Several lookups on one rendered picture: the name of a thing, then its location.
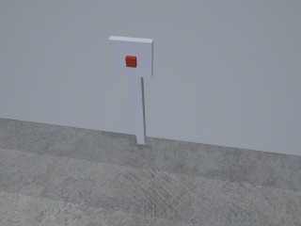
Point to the panel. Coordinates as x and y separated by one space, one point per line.
142 49

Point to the button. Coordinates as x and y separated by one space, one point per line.
131 61

